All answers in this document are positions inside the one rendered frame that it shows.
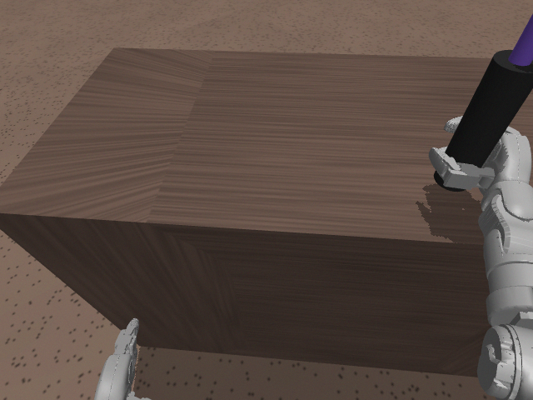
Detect right robot hand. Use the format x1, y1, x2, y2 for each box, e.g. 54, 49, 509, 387
429, 116, 532, 197

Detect bottle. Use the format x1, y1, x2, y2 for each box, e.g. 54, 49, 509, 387
434, 14, 533, 192

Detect left robot hand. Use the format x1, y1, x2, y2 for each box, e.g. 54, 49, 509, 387
94, 318, 151, 400

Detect right robot arm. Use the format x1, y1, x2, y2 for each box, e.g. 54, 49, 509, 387
477, 181, 533, 400

